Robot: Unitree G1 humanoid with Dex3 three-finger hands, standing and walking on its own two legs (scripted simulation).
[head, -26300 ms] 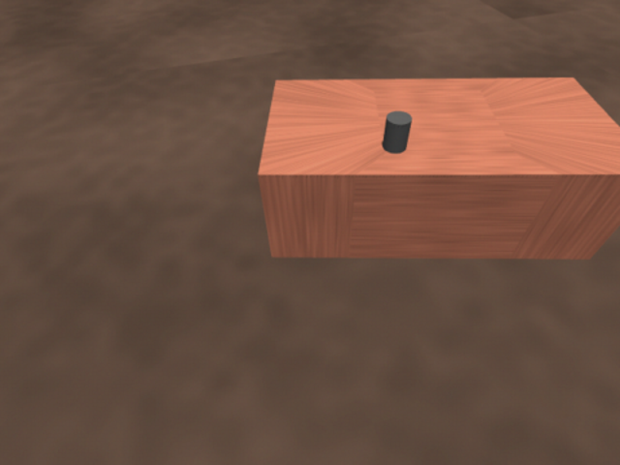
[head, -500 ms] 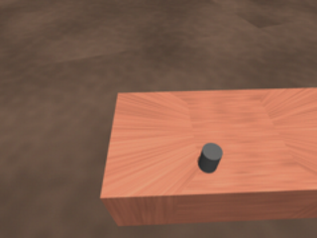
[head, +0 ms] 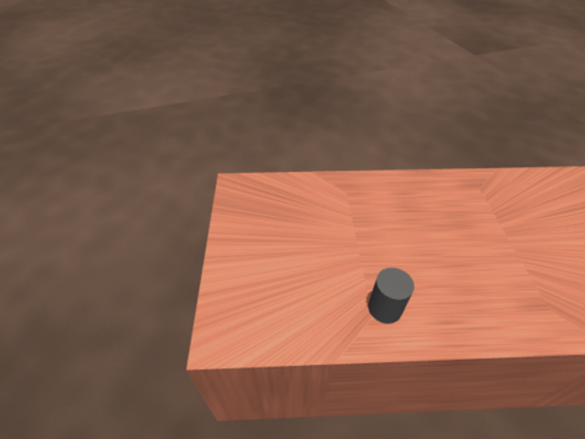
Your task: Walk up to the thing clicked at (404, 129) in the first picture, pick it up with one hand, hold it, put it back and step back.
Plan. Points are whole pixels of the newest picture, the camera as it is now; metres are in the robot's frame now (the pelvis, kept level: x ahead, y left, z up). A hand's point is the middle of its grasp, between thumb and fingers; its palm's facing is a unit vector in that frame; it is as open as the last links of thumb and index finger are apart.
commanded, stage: stand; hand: right
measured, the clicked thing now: (389, 296) +0.48 -0.21 -0.27
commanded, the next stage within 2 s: step back in 0.78 s
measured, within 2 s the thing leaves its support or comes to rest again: neither
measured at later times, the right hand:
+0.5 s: hand out of the picture +0.07 -0.25 -0.15, palm faces -0.01 +0.94 -0.35, open 7.4 cm
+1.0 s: hand out of the picture +0.08 -0.28 -0.17, palm faces -0.03 +0.93 -0.36, open 7.4 cm
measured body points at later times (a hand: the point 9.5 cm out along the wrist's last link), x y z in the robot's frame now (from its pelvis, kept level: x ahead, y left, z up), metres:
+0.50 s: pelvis +0.00 +0.00 +0.00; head +0.01 +0.01 +0.45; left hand +0.05 +0.30 -0.14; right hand +0.07 -0.30 -0.13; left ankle +0.04 +0.11 -0.74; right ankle -0.05 -0.14 -0.74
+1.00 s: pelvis -0.04 -0.03 -0.02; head +0.03 -0.03 +0.43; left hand +0.05 +0.30 -0.14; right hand +0.09 -0.33 -0.14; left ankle +0.04 +0.11 -0.74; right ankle -0.07 -0.14 -0.72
